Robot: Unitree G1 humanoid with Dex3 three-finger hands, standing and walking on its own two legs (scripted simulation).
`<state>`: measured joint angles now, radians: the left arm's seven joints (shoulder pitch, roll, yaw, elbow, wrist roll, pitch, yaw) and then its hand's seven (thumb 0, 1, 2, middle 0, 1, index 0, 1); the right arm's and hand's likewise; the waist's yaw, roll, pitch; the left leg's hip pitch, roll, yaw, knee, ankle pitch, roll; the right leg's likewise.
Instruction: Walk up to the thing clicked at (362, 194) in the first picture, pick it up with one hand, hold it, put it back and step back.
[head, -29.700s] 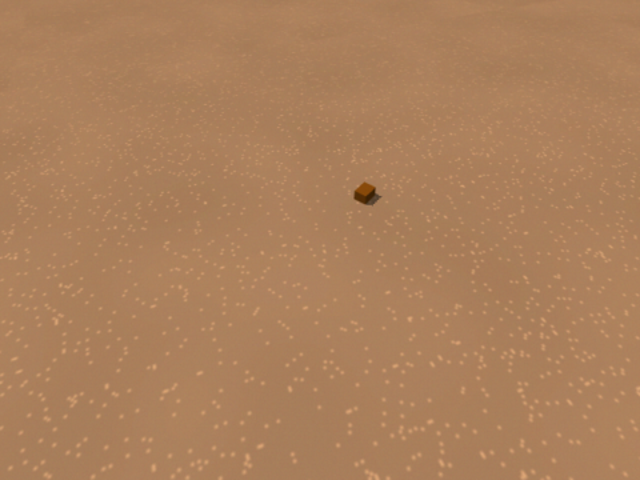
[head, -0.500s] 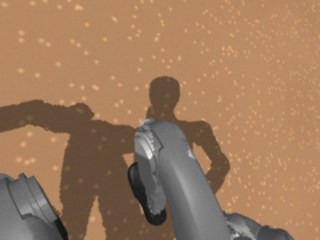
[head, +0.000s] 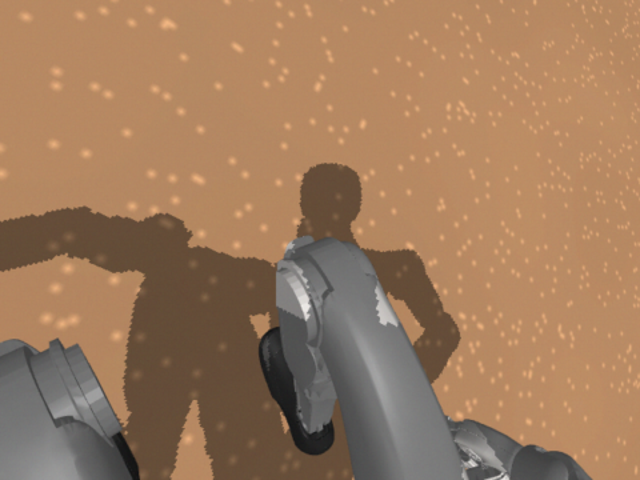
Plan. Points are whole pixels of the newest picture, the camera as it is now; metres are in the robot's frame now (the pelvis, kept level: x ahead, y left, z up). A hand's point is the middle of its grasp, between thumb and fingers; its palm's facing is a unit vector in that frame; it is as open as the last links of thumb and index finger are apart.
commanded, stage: close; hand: left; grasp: from above
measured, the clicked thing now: out of the picture +0.42 +0.34 -0.27
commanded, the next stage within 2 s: none
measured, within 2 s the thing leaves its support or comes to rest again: neither
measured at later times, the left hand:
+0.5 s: hand out of the picture +0.41 +0.32 -0.24, palm faces +0.12 -0.47 -0.87, open 11.6 cm
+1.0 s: hand out of the picture +0.41 +0.33 -0.24, palm faces +0.11 -0.47 -0.88, open 11.2 cm
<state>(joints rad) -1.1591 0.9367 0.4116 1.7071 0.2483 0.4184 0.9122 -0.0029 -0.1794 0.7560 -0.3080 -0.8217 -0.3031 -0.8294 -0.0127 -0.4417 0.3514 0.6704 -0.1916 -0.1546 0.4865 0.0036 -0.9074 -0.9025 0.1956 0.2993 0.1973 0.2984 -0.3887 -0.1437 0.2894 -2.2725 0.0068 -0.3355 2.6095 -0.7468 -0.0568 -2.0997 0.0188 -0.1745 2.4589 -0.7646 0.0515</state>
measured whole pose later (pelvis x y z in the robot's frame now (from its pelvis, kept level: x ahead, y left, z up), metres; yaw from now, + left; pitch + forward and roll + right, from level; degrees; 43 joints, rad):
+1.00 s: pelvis +0.00 +0.00 +0.00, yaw +0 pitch +23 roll -14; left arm -1.17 0.94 0.41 1.70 0.28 0.43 0.88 0.00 -0.03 0.65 -0.43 -0.67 -0.42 -0.68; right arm -0.01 -0.44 0.33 0.69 -0.20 -0.18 0.47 0.00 -0.90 -0.90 0.20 0.30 0.20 0.30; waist -0.39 -0.13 0.29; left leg -2.27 0.02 -0.32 2.59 -0.74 -0.05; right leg -2.11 0.02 -0.17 2.44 -0.75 0.05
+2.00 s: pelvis +0.00 +0.00 +0.00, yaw +0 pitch +22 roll -14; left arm -1.16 0.93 0.40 1.72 0.29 0.41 0.88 0.00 0.07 0.56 -0.53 -0.56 -0.52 -0.58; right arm 0.00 -0.44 0.33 0.71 -0.20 -0.20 0.48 0.00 -0.90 -0.90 0.20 0.30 0.20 0.30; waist -0.39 -0.13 0.29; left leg -2.27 0.01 -0.32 2.60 -0.73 -0.05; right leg -2.11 0.01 -0.17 2.45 -0.74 0.05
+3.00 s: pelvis -0.01 +0.00 +0.01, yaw +0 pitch +23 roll -13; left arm -1.19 0.92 0.45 1.63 0.33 0.46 0.86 0.00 -0.19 0.77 -0.31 -0.81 -0.31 -0.82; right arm 0.02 -0.43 0.29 0.73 -0.20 -0.21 0.48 0.00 -0.91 -0.90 0.20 0.30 0.20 0.30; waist -0.37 -0.11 0.28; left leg -2.27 0.02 -0.31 2.57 -0.73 -0.05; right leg -2.11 0.01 -0.17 2.43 -0.73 0.05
